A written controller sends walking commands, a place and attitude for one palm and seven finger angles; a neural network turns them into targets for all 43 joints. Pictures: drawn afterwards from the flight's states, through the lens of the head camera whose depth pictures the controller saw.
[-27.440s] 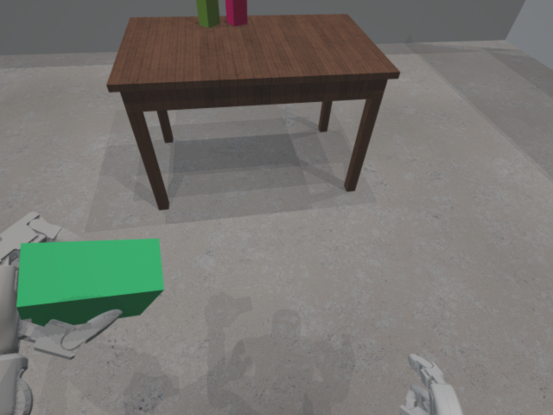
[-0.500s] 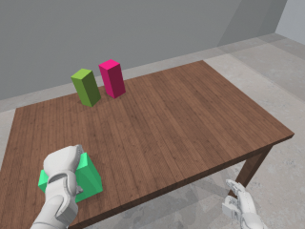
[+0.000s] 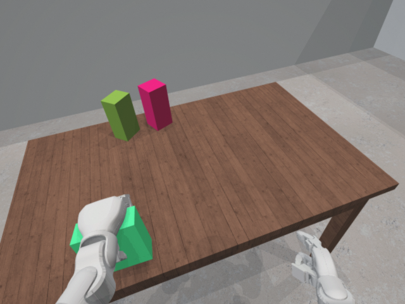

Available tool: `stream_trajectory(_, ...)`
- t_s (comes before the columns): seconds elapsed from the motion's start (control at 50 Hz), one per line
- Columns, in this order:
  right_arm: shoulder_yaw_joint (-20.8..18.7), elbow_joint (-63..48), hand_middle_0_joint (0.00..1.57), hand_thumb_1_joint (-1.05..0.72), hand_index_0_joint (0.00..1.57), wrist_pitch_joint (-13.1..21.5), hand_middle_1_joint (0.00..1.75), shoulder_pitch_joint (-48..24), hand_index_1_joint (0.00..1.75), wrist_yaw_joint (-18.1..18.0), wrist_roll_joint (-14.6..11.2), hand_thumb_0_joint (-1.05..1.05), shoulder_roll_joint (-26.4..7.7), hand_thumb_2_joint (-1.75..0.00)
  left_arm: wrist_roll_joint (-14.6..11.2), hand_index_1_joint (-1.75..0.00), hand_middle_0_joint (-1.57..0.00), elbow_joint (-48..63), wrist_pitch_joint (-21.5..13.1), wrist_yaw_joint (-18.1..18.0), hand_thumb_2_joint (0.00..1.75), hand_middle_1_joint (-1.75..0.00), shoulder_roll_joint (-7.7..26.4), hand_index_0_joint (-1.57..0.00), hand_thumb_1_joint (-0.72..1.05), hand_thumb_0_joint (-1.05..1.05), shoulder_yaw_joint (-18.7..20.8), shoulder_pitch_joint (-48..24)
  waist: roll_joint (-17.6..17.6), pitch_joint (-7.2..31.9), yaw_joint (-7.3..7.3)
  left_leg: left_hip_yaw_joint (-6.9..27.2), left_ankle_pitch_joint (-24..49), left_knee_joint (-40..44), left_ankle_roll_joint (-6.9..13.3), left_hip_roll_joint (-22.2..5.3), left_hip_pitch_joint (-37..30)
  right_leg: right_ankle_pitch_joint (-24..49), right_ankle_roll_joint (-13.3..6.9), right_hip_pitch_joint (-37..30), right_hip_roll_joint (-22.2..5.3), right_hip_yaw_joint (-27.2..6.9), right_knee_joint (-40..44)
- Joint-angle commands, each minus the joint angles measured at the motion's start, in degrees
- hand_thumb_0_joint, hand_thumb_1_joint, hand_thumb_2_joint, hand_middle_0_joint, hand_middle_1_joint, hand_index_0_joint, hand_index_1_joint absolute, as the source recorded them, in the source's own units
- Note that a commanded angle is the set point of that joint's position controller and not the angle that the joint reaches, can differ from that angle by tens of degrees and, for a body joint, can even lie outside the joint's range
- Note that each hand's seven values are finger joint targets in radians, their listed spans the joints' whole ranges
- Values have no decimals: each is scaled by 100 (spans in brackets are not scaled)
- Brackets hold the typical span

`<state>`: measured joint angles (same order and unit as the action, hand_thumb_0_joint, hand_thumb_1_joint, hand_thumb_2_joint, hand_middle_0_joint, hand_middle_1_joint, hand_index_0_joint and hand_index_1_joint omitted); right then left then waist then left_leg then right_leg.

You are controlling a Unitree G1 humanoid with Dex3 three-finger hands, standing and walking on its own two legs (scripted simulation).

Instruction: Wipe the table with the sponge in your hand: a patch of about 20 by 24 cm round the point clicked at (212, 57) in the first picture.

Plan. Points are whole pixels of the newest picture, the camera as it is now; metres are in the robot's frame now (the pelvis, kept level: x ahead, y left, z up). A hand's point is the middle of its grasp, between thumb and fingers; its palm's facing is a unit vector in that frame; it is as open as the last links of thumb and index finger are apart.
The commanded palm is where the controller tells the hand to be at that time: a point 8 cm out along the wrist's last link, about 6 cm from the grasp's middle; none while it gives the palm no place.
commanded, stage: lower the sponge onto the table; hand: left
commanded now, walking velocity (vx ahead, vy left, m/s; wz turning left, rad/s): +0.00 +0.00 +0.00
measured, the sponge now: (118, 247) +0.23 +0.24 -0.03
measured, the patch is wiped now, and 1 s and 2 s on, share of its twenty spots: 0.00 0.00 0.30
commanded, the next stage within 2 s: wipe forward along the first lane in 0.94 s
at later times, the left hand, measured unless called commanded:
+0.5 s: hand (115, 234) +0.24 +0.23 +0.01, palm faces -0.08 -0.13 -0.99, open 10.0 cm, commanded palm +0.22 +0.24 +0.08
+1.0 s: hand (111, 232) +0.24 +0.25 +0.00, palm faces -0.03 -0.10 -0.99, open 10.0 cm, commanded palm +0.22 +0.25 +0.06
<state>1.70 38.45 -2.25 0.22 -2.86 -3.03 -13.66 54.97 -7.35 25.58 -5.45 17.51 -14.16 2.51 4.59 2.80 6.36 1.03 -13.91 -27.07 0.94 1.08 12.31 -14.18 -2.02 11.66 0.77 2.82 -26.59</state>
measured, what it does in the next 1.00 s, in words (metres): stands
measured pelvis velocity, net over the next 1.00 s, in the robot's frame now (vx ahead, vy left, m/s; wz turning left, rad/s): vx -0.01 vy -0.01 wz -0.02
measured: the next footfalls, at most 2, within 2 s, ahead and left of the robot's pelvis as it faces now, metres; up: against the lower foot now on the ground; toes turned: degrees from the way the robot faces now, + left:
none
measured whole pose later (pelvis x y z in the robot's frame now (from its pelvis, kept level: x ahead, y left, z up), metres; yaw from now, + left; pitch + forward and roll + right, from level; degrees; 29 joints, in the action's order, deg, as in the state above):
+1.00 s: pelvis -0.01 -0.01 +0.00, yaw -1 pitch +1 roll +0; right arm -0.4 40.7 -1.2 3.6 -3.2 -3.2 -13.4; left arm 56.7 -16.3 20.6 -15.4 16.8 -8.7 1.8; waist 3.8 4.3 5.4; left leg 0.2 -14.6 -29.7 0.2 0.0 16.2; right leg -14.4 -2.7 16.0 1.9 1.9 -29.3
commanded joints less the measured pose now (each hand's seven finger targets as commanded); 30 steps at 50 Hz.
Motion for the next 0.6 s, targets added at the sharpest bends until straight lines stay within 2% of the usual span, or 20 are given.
stream_trajectory(0.0, -249, -866, 20, -90, 20, 378, 30, -1095, 30, -82, 79, 0, -554, -90, 569, -160, -120, 1481, -383, -810, 130, -160, 1517, -120, 10, 0, 1256, -2069, 26, 1271, 67, 342, 1293, 291, 105, 48, -503, 1146, -306, -329, 85, -486, 370)
stream_trajectory(0.04, -264, -803, 20, -90, 20, 369, 30, -1170, 30, -71, 68, 0, -591, -90, 558, -160, -120, 1439, -274, -1011, 130, -160, 1702, -120, 10, 0, 1468, -2042, 162, 1225, 118, 347, 1322, 329, 62, 66, -529, 1169, -353, -358, 101, -659, 456)
stream_trajectory(0.06, -254, -833, 20, -90, 20, 375, 30, -1190, 30, -50, 30, 0, -543, -90, 493, -160, -120, 1423, -184, -1052, 130, -160, 1337, -120, 10, 0, 1187, -2061, 165, 1314, 62, 275, 1366, 335, 61, 48, -522, 1238, -320, -397, 63, -531, 402)
stream_trajectory(0.1, -272, -805, 20, -90, 20, 376, 30, -1309, 30, 10, -23, 0, -567, -90, 293, -160, -120, 1178, 64, -1027, 130, -160, 1120, -120, 10, 0, 1062, -1641, 69, 1190, 82, 244, 1442, 348, 38, 42, -520, 1366, -293, -401, 37, -480, 445)
stream_trajectory(0.14, -259, -805, 20, -90, 20, 302, 30, -1431, 30, 25, -72, 0, -623, -90, 114, -160, -120, 962, 360, -866, 130, -160, 991, -120, 10, 0, 933, -1501, -180, 1035, 41, 234, 1297, 411, 48, 56, -458, 1244, -247, -408, 17, -515, 530)
stream_trajectory(0.16, -245, -873, 20, -90, 20, 282, 30, -1426, 30, 32, -100, 0, -614, -90, 8, -160, -120, 909, 481, -737, 130, -160, 731, -120, 10, 0, 672, -1392, -354, 978, -17, 183, 1258, 390, 87, 54, -383, 1307, -201, -431, -11, -408, 505)
stream_trajectory(0.22, -195, -858, 20, -90, 20, 171, 30, -1405, 30, -17, -133, 0, -697, -90, 7, -160, -120, 557, 670, -336, 130, -160, 766, -120, 10, 0, 466, -1437, -733, 718, -149, 198, 961, 361, 137, 98, -214, 1080, -137, -253, -40, -482, 589)
stream_trajectory(0.24, -191, -864, 20, -90, 20, 160, 30, -1371, 30, -30, -119, 0, -729, -90, 14, -160, -120, 519, 640, -243, 130, -160, 941, -120, 10, 0, 610, -1467, -785, 631, -154, 196, 867, 344, 158, 115, -188, 1027, -153, -223, -25, -561, 615)
stream_trajectory(0.3, -213, -949, 20, -90, 20, 198, 30, -1176, 30, -65, -67, 0, -709, -90, 118, -160, -120, 848, 232, -101, 130, -160, 1083, -120, 10, 0, 700, -1642, -719, 1122, -157, 159, 1019, 198, 219, 147, -272, 1374, -133, -414, -48, -526, 462)
stream_trajectory(0.32, -247, -962, 20, -90, 20, 232, 30, -1096, 30, -77, -27, 0, -685, -90, 168, -160, -120, 1017, 22, -145, 130, -160, 1251, -120, 10, 0, 892, -1611, -710, 1311, -106, 156, 1144, 138, 226, 160, -311, 1603, -136, -525, -54, -570, 391)
stream_trajectory(0.34, -270, -935, 20, -90, 20, 263, 30, -1031, 30, -95, 24, 0, -720, -90, 224, -160, -120, 1221, -184, -244, 130, -160, 1676, -120, 10, 0, 1269, -1580, -392, 1420, -39, 190, 1180, 113, 209, 154, -360, 1678, -185, -567, -26, -692, 363)
stream_trajectory(0.36, -273, -979, 20, -90, 20, 305, 30, -975, 30, -110, 43, 0, -617, -90, 258, -160, -120, 1376, -370, -333, 130, -160, 1375, -120, 10, 0, 1080, -1615, -289, 1526, -61, 131, 1241, 82, 225, 179, -364, 1764, -168, -602, -45, -567, 310)
stream_trajectory(0.42, -348, -874, 20, -90, 20, 417, 30, -895, 30, -98, 100, 0, -584, -90, 464, -160, -120, 1389, -713, -776, 130, -160, 1550, -120, 10, 0, 1408, -1407, 138, 1378, 32, 125, 1427, 31, 153, 156, -431, 1965, -258, -386, -23, -685, 298)
stream_trajectory(0.44, -367, -809, 20, -90, 20, 418, 30, -873, 30, -95, 116, 0, -646, -90, 513, -160, -120, 1444, -700, -921, 130, -160, 1819, -120, 10, 0, 1656, -1490, 212, 1395, 54, 170, 1404, 32, 125, 155, -420, 1923, -301, -380, 19, -805, 311)
stream_trajectory(0.46, -370, -876, 20, -90, 20, 440, 30, -877, 30, -73, 94, 0, -572, -90, 481, -160, -120, 1435, -651, -1022, 130, -160, 1420, -120, 10, 0, 1397, -1350, 169, 1347, 28, 113, 1420, 52, 127, 141, -334, 1970, -272, -387, -8, -655, 251)
stream_trajectory(0.48, -384, -835, 20, -90, 20, 444, 30, -938, 30, -57, 64, 0, -604, -90, 447, -160, -120, 1243, -567, -1123, 130, -160, 1553, -120, 10, 0, 1556, -1230, 32, 1198, 55, 149, 1332, 86, 99, 138, -282, 1824, -273, -314, -3, -700, 307)
stream_trajectory(0.5, -380, -816, 20, -90, 20, 438, 30, -981, 30, -53, 39, 0, -617, -90, 368, -160, -120, 1077, -451, -1157, 130, -160, 1337, -120, 10, 0, 1405, -1229, -131, 1088, 5, 124, 1239, 121, 95, 122, -204, 1734, -239, -276, -14, -669, 330)
stream_trajectory(0.54, -381, -746, 20, -90, 20, 407, 30, -1097, 30, -59, -29, 0, -674, -90, 188, -160, -120, 731, -188, -1171, 130, -160, 1372, -120, 10, 0, 1480, -1219, -419, 863, 15, 153, 959, 205, 92, 114, -134, 1222, -209, -186, -2, -737, 479)
stream_trajectory(0.56, -370, -803, 20, -90, 20, 404, 30, -1095, 30, -73, -67, 0, -651, -90, 62, -160, -120, 630, -73, -1117, 130, -160, 1019, -120, 10, 0, 1139, -1204, -461, 851, -54, 70, 796, 244, 123, 84, -79, 985, -149, -165, -30, -606, 514)
stream_trajectory(0.58, -342, -746, 20, -90, 20, 391, 30, -1167, 30, -93, -107, 0, -670, -90, 38, -160, -120, 423, 14, -1052, 130, -160, 1113, -120, 10, 0, 1136, -1396, -670, 694, -93, 116, 652, 257, 114, 86, -51, 705, -127, -20, -31, -614, 595)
